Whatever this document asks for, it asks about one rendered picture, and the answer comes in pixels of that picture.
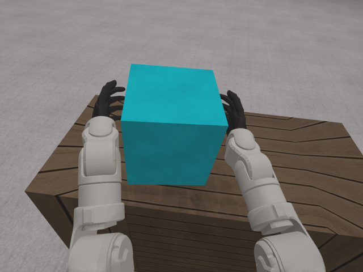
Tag pedestal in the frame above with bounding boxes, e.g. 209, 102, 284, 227
25, 95, 363, 272

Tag robot right hand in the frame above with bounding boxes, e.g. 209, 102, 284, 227
220, 90, 247, 136

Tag robot right forearm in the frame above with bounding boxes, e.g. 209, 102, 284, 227
224, 128, 326, 271

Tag robot left forearm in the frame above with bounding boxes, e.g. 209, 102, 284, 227
66, 116, 125, 272

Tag robot left upper arm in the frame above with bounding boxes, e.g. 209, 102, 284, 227
67, 232, 134, 272

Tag carton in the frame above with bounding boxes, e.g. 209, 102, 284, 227
121, 63, 229, 185

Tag robot left hand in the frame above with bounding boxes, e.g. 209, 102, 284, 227
92, 80, 125, 121

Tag robot right upper arm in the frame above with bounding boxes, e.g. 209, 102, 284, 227
254, 231, 325, 272

